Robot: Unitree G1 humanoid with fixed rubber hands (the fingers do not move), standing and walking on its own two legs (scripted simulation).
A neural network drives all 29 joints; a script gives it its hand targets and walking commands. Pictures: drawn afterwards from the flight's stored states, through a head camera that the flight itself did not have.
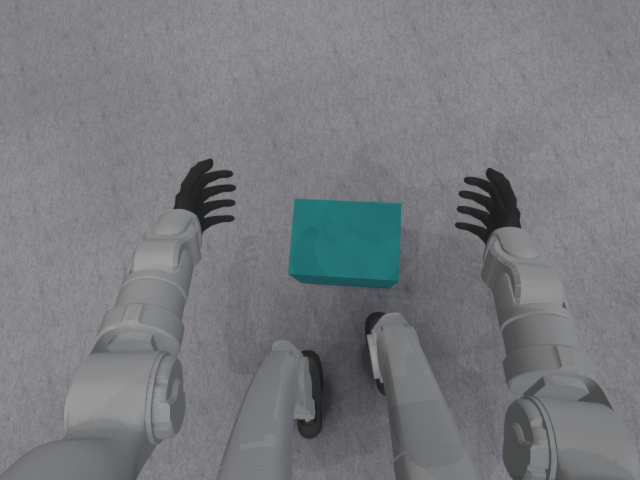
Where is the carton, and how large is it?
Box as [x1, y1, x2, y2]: [288, 199, 400, 288]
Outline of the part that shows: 295,199 288,273 301,282 386,288 390,287 398,280 400,203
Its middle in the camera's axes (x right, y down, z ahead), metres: +0.07 +0.03 +0.94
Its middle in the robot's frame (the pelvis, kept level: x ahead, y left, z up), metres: +0.45 -0.05 -0.55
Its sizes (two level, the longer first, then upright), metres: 0.234 0.168 0.220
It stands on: the floor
